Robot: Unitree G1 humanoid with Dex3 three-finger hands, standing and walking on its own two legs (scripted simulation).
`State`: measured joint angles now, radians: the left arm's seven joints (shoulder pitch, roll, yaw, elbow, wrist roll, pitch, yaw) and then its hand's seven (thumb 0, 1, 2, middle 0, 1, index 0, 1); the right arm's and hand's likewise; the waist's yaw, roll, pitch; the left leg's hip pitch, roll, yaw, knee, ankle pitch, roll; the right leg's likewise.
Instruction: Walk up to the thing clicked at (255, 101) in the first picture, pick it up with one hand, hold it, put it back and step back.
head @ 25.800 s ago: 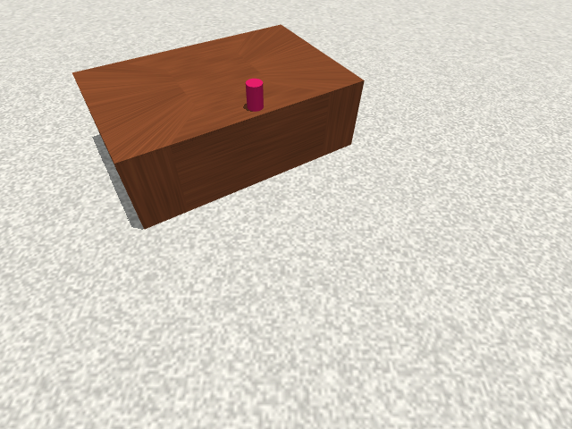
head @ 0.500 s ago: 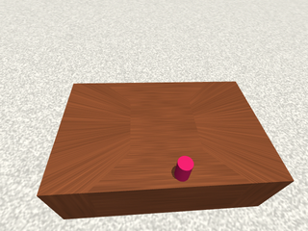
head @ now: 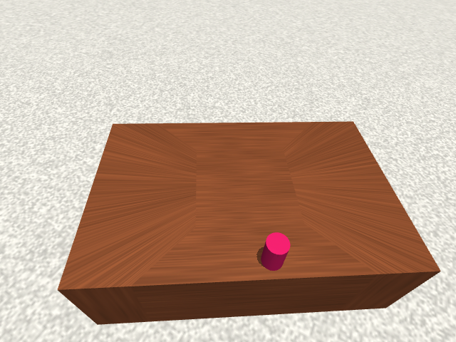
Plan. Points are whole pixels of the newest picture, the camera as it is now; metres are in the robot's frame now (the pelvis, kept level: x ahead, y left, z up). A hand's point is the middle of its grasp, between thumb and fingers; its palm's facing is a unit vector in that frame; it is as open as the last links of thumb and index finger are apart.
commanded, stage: stand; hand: right
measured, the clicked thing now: (274, 252) +0.45 -0.15 -0.34
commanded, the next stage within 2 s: step back in 1.96 s
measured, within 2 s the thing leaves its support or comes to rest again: neither
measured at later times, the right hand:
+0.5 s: hand out of the picture +0.07 -0.25 -0.16, palm faces -0.02 +0.94 -0.35, open 7.4 cm
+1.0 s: hand out of the picture +0.08 -0.25 -0.15, palm faces -0.03 +0.94 -0.35, open 7.4 cm
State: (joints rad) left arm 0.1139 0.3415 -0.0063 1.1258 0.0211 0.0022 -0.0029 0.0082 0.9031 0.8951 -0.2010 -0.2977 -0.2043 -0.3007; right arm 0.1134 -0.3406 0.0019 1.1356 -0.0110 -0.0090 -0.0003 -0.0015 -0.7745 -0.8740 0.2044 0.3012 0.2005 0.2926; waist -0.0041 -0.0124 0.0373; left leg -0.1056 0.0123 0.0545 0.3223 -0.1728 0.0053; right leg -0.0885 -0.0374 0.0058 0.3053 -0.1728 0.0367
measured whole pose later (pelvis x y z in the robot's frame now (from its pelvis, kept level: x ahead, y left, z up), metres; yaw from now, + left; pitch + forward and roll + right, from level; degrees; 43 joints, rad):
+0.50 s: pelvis +0.00 +0.00 +0.00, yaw +0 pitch -2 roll +0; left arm 0.13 0.34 0.00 1.13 0.02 0.00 -0.01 0.01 0.90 0.90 -0.20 -0.30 -0.20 -0.30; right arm 0.12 -0.34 0.00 1.14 -0.01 -0.01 0.00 0.00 -0.90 -0.90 0.21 0.30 0.20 0.30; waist 0.00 -0.01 0.04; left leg -0.11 0.01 0.05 0.32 -0.17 0.01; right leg -0.08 -0.04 0.00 0.30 -0.18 0.04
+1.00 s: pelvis +0.00 +0.00 +0.00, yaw +1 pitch -2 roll +0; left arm 0.13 0.35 0.00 1.12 0.02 0.00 -0.01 0.01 0.90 0.90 -0.20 -0.30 -0.20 -0.30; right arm 0.12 -0.34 0.00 1.13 -0.01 -0.01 0.01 0.00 -0.90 -0.90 0.21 0.30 0.20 0.30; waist 0.00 -0.01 0.04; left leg -0.11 0.01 0.04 0.32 -0.17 0.01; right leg -0.08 -0.04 -0.01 0.30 -0.18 0.04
